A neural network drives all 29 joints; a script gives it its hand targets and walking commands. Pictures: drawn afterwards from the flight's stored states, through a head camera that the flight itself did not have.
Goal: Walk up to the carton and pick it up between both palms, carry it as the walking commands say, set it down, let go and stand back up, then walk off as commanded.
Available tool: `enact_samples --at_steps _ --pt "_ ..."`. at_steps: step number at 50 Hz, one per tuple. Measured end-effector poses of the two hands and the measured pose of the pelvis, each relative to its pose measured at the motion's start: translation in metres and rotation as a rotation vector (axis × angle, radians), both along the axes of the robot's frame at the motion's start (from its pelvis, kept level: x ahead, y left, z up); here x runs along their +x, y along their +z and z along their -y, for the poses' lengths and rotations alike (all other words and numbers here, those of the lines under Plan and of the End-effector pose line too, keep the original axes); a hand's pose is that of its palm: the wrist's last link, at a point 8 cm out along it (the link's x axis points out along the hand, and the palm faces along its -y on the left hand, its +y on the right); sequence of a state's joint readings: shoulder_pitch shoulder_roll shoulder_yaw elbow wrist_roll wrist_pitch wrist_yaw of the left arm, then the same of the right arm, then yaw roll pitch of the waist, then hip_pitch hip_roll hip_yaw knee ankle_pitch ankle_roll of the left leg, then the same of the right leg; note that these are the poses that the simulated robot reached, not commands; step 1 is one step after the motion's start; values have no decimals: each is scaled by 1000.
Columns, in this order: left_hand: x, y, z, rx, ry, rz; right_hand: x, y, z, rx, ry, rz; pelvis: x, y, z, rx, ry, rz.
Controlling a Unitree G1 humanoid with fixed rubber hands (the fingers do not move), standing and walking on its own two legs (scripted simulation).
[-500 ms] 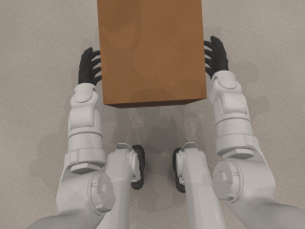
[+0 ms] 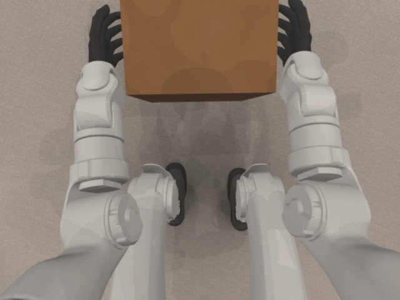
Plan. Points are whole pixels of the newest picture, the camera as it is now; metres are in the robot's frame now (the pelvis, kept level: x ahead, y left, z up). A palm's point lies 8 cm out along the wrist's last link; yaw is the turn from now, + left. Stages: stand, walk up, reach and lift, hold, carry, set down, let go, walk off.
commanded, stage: set down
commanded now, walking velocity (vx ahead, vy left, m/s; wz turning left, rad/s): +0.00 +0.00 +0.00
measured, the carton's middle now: (197, 25) +0.57 +0.01 -0.22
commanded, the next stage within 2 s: none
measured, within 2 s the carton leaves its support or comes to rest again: rests again in 1.20 s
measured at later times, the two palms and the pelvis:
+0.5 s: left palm (118, 54) +0.52 +0.17 -0.23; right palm (279, 48) +0.53 -0.15 -0.23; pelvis -0.02 +0.00 -0.06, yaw +0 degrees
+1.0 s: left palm (124, 55) +0.54 +0.17 -0.29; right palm (267, 50) +0.54 -0.14 -0.29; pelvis -0.01 +0.00 -0.10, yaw +0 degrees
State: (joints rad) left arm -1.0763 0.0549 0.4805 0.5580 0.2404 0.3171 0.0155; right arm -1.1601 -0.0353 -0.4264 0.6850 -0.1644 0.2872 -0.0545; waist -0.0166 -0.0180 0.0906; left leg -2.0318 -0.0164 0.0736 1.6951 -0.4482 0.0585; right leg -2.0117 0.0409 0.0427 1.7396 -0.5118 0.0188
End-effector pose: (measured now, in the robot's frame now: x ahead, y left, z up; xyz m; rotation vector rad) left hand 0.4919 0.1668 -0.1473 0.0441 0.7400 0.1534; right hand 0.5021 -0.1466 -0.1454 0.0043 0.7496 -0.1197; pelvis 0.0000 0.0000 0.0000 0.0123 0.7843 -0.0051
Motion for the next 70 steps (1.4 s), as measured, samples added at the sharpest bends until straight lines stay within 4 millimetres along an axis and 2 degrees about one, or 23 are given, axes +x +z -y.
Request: enact_samples --at_steps 8,14,16,18,21,24,32,36,43,48,55,62,70 --pt "11 -36 3 3 -15 22 8 -37 3 25 -29 23 -10 -20 0 -3 3 66" --pt "18 -77 5 -5 -20 35 12 -76 6 53 -57 44 -23 -36 1 -4 5 163" --pt "26 -80 2 13 -39 22 11 -89 3 73 -75 37 -25 -41 1 -3 6 183" --pt "32 -76 0 13 -37 31 13 -89 1 79 -80 42 -25 -47 2 -3 6 191" --pt "37 -70 1 -2 -23 53 23 -78 2 78 -78 67 -25 -54 3 -3 7 210" --pt "35 -78 1 -32 3 10 30 -78 2 43 -29 36 -24 -59 3 -2 8 191" --pt "29 -114 0 -33 8 -51 27 -113 2 23 7 -20 -17 -67 3 -2 8 169" --pt "37 -130 -5 21 -46 -79 27 -137 -1 57 3 -55 -14 -74 4 -1 9 169" --pt "51 -133 -5 23 -52 -34 46 -134 -2 55 -13 7 -6 -89 2 -7 10 185" --pt "46 -146 -8 23 -58 -74 41 -146 -4 58 -2 -31 -5 -95 1 -9 11 189" --pt "48 -143 -4 25 -61 -55 45 -140 -2 55 -23 6 -7 -101 1 -11 12 208" --pt "42 -152 -5 27 -65 -88 41 -148 -1 69 -8 -22 -7 -104 2 -9 12 208" --pt "42 -153 -5 27 -73 -85 43 -147 -1 68 -6 -8 -8 -107 2 -9 13 212"
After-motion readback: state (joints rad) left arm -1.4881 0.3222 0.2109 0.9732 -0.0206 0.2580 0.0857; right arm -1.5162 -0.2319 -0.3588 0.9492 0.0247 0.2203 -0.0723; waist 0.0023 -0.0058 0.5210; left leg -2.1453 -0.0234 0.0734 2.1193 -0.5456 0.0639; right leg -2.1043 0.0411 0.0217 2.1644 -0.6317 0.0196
